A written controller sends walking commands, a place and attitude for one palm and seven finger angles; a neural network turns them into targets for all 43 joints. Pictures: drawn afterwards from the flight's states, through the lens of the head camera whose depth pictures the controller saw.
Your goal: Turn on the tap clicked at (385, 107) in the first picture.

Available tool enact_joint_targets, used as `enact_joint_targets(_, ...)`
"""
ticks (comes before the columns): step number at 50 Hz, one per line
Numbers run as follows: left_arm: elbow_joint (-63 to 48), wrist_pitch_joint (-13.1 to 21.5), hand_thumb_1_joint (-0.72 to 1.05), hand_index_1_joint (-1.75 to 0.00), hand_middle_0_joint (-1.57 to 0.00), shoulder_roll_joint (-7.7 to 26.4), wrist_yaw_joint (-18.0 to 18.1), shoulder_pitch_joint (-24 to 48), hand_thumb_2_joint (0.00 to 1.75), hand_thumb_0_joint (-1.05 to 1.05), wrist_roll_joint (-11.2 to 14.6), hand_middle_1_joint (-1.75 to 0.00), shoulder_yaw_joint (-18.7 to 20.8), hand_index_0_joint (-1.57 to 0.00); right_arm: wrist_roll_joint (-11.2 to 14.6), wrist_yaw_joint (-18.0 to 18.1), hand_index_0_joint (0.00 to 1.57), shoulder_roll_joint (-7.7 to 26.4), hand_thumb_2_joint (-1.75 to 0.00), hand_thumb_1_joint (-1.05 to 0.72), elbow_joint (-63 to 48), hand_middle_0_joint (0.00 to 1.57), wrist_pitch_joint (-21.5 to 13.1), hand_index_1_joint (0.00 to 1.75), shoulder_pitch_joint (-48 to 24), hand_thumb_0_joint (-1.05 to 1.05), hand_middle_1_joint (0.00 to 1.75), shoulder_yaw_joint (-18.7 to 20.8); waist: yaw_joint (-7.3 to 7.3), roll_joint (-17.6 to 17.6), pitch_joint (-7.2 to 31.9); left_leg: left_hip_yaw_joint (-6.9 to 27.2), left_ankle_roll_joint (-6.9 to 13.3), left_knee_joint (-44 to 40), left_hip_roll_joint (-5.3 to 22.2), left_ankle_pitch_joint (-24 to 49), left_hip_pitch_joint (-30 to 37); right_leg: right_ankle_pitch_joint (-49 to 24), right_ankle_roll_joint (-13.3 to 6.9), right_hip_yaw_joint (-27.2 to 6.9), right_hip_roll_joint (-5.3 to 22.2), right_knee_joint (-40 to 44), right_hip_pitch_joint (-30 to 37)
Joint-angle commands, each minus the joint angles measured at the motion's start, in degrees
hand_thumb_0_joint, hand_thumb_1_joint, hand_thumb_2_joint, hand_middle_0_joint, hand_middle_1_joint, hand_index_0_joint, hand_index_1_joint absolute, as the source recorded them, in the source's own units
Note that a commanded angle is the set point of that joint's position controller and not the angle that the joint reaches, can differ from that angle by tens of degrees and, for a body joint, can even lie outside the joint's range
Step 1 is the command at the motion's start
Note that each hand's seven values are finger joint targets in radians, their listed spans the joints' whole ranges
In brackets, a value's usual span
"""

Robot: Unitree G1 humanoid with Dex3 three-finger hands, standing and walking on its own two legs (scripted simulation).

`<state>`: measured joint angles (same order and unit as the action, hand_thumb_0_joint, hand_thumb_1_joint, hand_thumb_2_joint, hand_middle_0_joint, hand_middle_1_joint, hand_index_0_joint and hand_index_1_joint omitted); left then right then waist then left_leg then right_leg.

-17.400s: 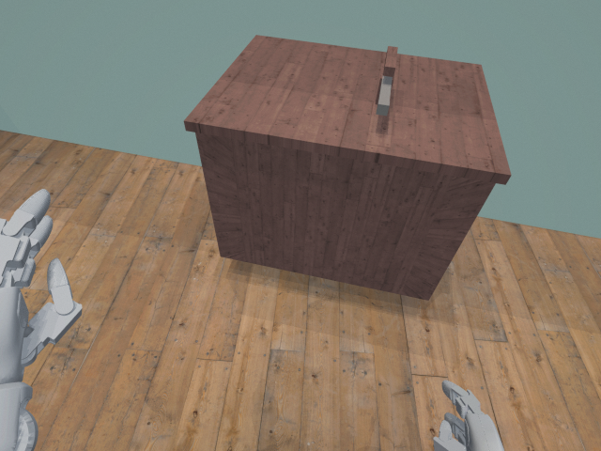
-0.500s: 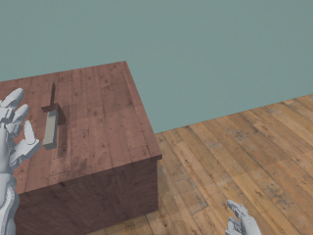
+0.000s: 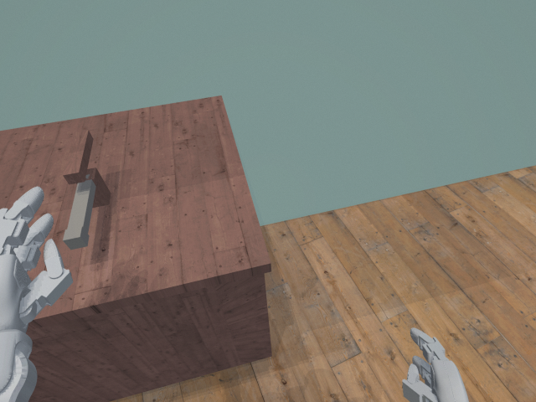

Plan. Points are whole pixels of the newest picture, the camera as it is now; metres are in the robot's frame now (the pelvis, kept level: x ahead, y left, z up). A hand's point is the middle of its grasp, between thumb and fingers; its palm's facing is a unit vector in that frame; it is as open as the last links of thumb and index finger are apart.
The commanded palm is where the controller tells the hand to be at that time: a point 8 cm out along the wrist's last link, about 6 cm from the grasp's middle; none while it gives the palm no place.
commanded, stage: turn the palm inward beside the body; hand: left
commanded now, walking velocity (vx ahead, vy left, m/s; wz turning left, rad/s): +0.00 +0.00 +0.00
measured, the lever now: (76, 238) +0.35 +0.38 +0.03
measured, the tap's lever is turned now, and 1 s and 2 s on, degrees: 0 0 0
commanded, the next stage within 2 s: reach beside the lever's end, fingers flat in 1.50 s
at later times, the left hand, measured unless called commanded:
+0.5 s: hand (52, 289) +0.20 +0.28 +0.14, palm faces +0.47 -0.86 -0.19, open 7.4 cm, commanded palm +0.14 +0.31 +0.15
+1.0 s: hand (59, 334) +0.16 +0.25 +0.13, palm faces +0.52 -0.85 -0.12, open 7.4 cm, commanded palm +0.10 +0.29 +0.14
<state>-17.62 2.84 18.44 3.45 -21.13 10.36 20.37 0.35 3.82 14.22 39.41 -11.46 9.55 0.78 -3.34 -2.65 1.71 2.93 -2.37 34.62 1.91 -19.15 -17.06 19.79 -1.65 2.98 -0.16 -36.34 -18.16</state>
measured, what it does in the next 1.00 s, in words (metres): stands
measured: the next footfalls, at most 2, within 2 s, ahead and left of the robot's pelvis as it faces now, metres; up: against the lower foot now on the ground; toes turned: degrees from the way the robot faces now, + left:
none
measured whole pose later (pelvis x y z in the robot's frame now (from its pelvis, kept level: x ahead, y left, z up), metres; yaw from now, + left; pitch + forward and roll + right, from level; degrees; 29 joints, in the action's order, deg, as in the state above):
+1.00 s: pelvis -0.02 +0.01 -0.01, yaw +1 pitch +0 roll +0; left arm -28.5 -1.2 10.9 12.5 -31.5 10.9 11.6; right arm -0.2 4.1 13.0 37.3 -13.6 11.5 -1.9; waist -4.0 -2.2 3.0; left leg 4.0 -2.0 39.4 0.7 -19.7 -19.9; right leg 19.8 -0.8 3.9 1.0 -39.2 -19.6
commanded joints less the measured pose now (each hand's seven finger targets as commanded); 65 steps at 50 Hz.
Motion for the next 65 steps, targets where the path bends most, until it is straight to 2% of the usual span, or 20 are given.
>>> enact_joint_targets(1, -17.3, 9.2, 0.9, -0.3, -0.2, 10.4, 2.3, -0.4, 0.9, 0.0, 0.1, -0.3, 8.8, -0.2, -0.3, -1.0, 0.2, 5.3, -0.9, -0.9, -9.4, 0.2, -3.7, 0.3, -3.9, 0.0, 0.3, 2.6, -1.8, 2.6, 12.8, -3.9, 3.4, 0.2, -3.7, 22.0, 2.6, -31.7, 3.1, -1.1, 1.2, 2.3, 8.3)
enact_joint_targets(6, -18.6, 7.0, 0.9, -0.3, -0.2, 7.1, 3.2, -1.6, 0.9, 0.0, -1.0, -0.3, 4.6, -0.2, -0.1, -1.2, 0.2, 5.5, -0.9, -0.9, -9.8, 0.2, -3.8, 0.3, -2.8, 0.0, 0.3, 2.3, -0.63, -1.8, 8.3, -3.6, 3.2, 0.5, -3.4, 22.8, 1.3, -25.6, 1.4, 0.5, 0.7, 2.1, 4.2)
enact_joint_targets(10, -19.6, 4.0, 0.9, -0.3, -0.2, 6.1, 3.5, -1.2, 0.9, 0.0, -1.3, -0.3, 2.8, -0.2, -0.1, 0.0, 0.2, 5.7, -0.9, -0.9, -10.1, 0.2, -3.8, 0.3, -3.0, 0.0, 0.3, 2.0, -0.27, 0.8, 6.9, -2.5, 3.2, -0.1, -3.1, 21.0, 1.2, -21.4, 1.2, 1.1, 0.1, 2.6, 2.6)
enact_joint_targets(13, -21.4, 3.9, 0.9, -0.3, -0.2, 5.4, 3.9, -1.9, 0.9, 0.0, -1.6, -0.3, 1.6, -0.2, -0.4, 0.1, 0.2, 5.8, -0.9, -0.9, -10.8, 0.2, -3.9, 0.3, -2.8, 0.0, 0.3, 2.0, -0.56, 1.5, 9.3, -1.6, 3.0, 0.0, -2.8, 22.4, 1.7, -20.8, 1.1, 1.3, 0.1, 1.8, 2.6)
enact_joint_targets(15, -23.0, 4.1, 0.9, -0.3, -0.2, 6.1, 4.6, -1.6, 0.9, 0.0, -2.2, -0.3, 2.2, -0.2, -0.6, 0.2, 0.2, 5.4, -0.9, -0.9, -10.7, 0.2, -3.8, 0.3, -3.2, 0.0, 0.3, 1.7, -1.2, -0.2, 9.9, -1.3, 2.4, -0.3, -2.6, 23.7, 2.5, -20.0, 0.9, 1.6, -0.1, 1.5, 2.5)
enact_joint_targets(17, -24.1, 4.6, 0.9, -0.3, -0.2, 4.3, 5.4, -1.8, 0.9, 0.0, -2.4, -0.3, 0.3, -0.2, -0.7, -0.1, 0.2, 5.1, -0.9, -0.9, -11.0, 0.2, -4.1, 0.3, -3.2, 0.0, 0.3, 1.6, -0.97, -1.3, 10.7, -0.7, 1.7, -0.2, -2.2, 24.9, 3.0, -18.9, 0.7, 1.9, -0.1, 0.9, 2.0)
enact_joint_targets(25, -21.3, -0.2, 0.9, -0.3, -0.2, 3.1, 6.9, -4.7, 0.9, 0.0, -1.6, -0.3, 0.4, -0.2, -0.6, 0.3, 0.2, 5.1, -0.9, -0.9, -11.1, 0.2, -2.6, 0.3, -5.2, 0.0, 0.3, 0.8, -1.69, -0.7, 7.2, -0.4, 1.4, -2.1, -2.2, 18.4, 0.5, -13.6, 0.4, 2.2, -0.4, 2.6, 1.7)
enact_joint_targets(26, -22.6, -0.3, 0.9, -0.3, -0.2, 1.5, 6.9, -3.4, 0.9, 0.0, -1.5, -0.3, -1.6, -0.2, -0.5, 0.3, 0.2, 4.8, -0.9, -0.9, -11.6, 0.2, -2.7, 0.3, -5.5, 0.0, 0.3, 0.6, -1.06, -0.6, 7.6, -0.4, 1.5, -2.1, -2.2, 17.5, 0.6, -13.0, 0.5, 2.3, -0.1, 2.7, 1.4)
enact_joint_targets(31, -25.0, 1.0, 0.9, -0.3, -0.2, 1.0, 8.1, -2.5, 0.9, 0.0, -2.1, -0.3, -3.5, -0.2, -0.8, 0.3, 0.2, 4.6, -0.9, -0.9, -11.6, 0.2, -3.3, 0.3, -5.6, 0.0, 0.3, 0.2, -0.64, -1.4, 7.0, 0.3, 1.3, -2.5, -2.1, 14.5, 0.7, -9.8, 0.4, 2.2, -0.3, 2.7, 0.0)
enact_joint_targets(34, -23.2, 1.3, 0.9, -0.3, -0.2, 0.9, 8.4, -3.6, 0.9, 0.0, -1.7, -0.3, -3.2, -0.2, -0.8, 0.4, 0.2, 4.9, -0.9, -0.9, -11.4, 0.2, -3.8, 0.3, -5.8, 0.0, 0.3, 0.2, -0.64, 0.5, 5.6, 0.3, 1.9, -2.8, -2.4, 9.8, -1.2, -6.9, 0.5, 1.9, -0.3, 3.3, -0.3)
enact_joint_targets(35, -22.9, 1.0, 0.9, -0.3, -0.2, 2.4, 8.6, -4.1, 0.9, 0.0, -1.9, -0.3, -1.8, -0.2, -0.7, 0.6, 0.2, 4.9, -0.9, -0.9, -11.1, 0.2, -3.7, 0.3, -6.0, 0.0, 0.3, 0.1, -1.12, -0.6, 4.5, 0.1, 2.1, -3.1, -2.6, 8.0, -1.9, -5.7, 0.5, 1.5, -0.4, 3.9, -0.5)
enact_joint_targets(36, -23.1, 0.9, 0.9, -0.3, -0.2, 0.4, 8.6, -3.5, 0.9, 0.0, -1.6, -0.3, -3.7, -0.2, -0.6, 0.5, 0.2, 4.6, -0.9, -0.9, -11.5, 0.2, -3.7, 0.3, -6.5, 0.0, 0.3, -0.1, -0.61, -0.6, 4.6, 0.1, 2.1, -3.3, -2.7, 6.5, -2.1, -4.6, 0.5, 1.6, -0.1, 3.9, -0.5)
enact_joint_targets(40, -22.9, -0.3, 0.9, -0.3, -0.2, 1.4, 8.8, -4.6, 0.9, 0.0, -1.1, -0.3, -2.7, -0.2, -0.3, 0.9, 0.2, 4.6, -0.9, -0.9, -11.5, 0.2, -4.0, 0.3, -6.9, 0.0, 0.3, -0.3, -1.08, -1.2, 3.0, -0.1, 2.6, -3.7, -3.1, 1.8, -3.4, -1.2, 0.6, 1.0, -0.1, 5.2, -0.8)
enact_joint_targets(43, -23.5, -0.2, 0.9, -0.3, -0.2, -0.6, 9.0, -5.7, 0.9, 0.0, -0.5, -0.3, -4.5, -0.2, -0.4, 0.8, 0.2, 4.6, -0.9, -0.9, -12.0, 0.2, -4.7, 0.3, -7.2, 0.0, 0.3, -0.4, -0.61, 0.7, 3.7, -0.6, 3.1, -2.7, -3.4, 2.3, -3.3, -1.3, 0.8, 0.7, 0.1, 5.6, -0.7)
enact_joint_targets(47, -24.4, 0.5, 0.9, -0.3, -0.2, 0.0, 9.3, -5.4, 0.9, 0.0, 0.1, -0.3, -3.8, -0.2, -0.3, 0.8, 0.2, 4.6, -0.9, -0.9, -12.0, 0.2, -5.5, 0.3, -6.9, 0.0, 0.3, -0.3, -0.45, 2.1, 3.4, -0.7, 3.3, -2.0, -3.5, 1.0, -4.0, 0.5, 1.1, 0.2, 0.3, 6.3, -1.1)
enact_joint_targets(55, -23.6, -0.6, 0.9, -0.3, -0.2, 0.3, 9.3, -5.5, 0.9, 0.0, 0.8, -0.3, -3.2, -0.2, 0.0, 1.1, 0.2, 4.5, -0.9, -0.9, -11.3, 0.2, -6.7, 0.3, -6.7, 0.0, 0.3, -0.5, -0.68, 0.3, 2.2, -1.1, 3.5, -1.6, -3.9, -0.6, -4.4, 2.6, 1.2, -0.9, 0.7, 7.9, -1.1)
enact_joint_targets(58, -23.4, -1.2, 0.9, -0.3, -0.2, -1.0, 8.7, -6.2, 0.9, 0.0, 1.3, -0.3, -4.4, -0.2, 0.0, 1.0, 0.2, 4.8, -0.9, -0.9, -11.7, 0.2, -7.1, 0.3, -6.5, 0.0, 0.3, -0.4, -0.47, 2.9, 3.2, -1.2, 3.8, -0.9, -3.9, 1.8, -4.1, -0.1, 1.4, -1.1, 0.9, 7.6, -0.4)
enact_joint_targets(60, -23.6, -1.5, 0.9, -0.3, -0.2, 0.8, 8.7, -6.8, 0.9, 0.0, 0.9, -0.3, -2.6, -0.2, -0.1, 1.1, 0.2, 5.0, -0.9, -0.9, -11.3, 0.2, -7.1, 0.3, -6.0, 0.0, 0.3, -0.2, -1.0, 2.7, 4.2, -1.4, 3.8, -0.8, -3.9, 4.1, -3.5, -3.1, 1.4, -0.9, 0.7, 7.1, 0.6)
enact_joint_targets(61, -23.6, -1.5, 0.9, -0.3, -0.2, -0.7, 8.5, -6.6, 0.9, 0.0, 1.3, -0.3, -3.7, -0.2, -0.1, 1.0, 0.2, 4.7, -0.9, -0.9, -11.7, 0.2, -7.1, 0.3, -5.9, 0.0, 0.3, -0.3, -0.68, 4.1, 4.4, -1.3, 3.7, -0.8, -3.9, 4.4, -3.7, -3.7, 1.5, -0.6, 0.9, 6.6, 0.6)
enact_joint_targets(65, -23.4, -1.1, 0.9, -0.3, -0.2, 0.6, 8.7, -7.2, 0.9, 0.0, 1.2, -0.3, -1.9, -0.2, -0.2, 0.9, 0.2, 4.8, -0.9, -0.9, -11.1, 0.2, -7.0, 0.3, -5.3, 0.0, 0.3, 0.0, -1.24, 3.0, 5.0, -1.8, 3.7, 0.0, -3.9, 8.0, -3.0, -9.1, 1.6, -0.7, 0.8, 5.9, 1.6)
